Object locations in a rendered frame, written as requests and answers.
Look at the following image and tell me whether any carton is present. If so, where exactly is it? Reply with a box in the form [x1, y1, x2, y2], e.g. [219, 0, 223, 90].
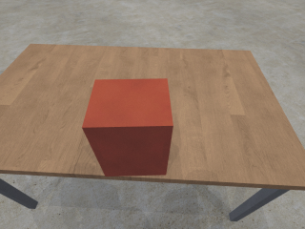
[82, 78, 173, 177]

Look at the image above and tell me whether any table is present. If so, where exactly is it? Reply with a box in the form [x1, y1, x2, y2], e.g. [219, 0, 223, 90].
[0, 44, 305, 221]

